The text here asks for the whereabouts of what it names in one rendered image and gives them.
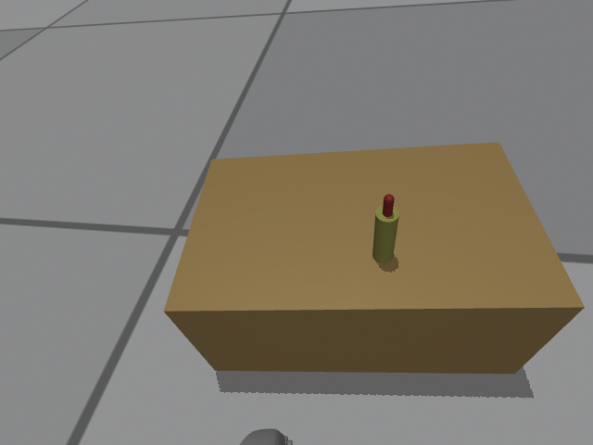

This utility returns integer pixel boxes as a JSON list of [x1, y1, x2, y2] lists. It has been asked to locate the bottle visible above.
[[372, 195, 399, 263]]

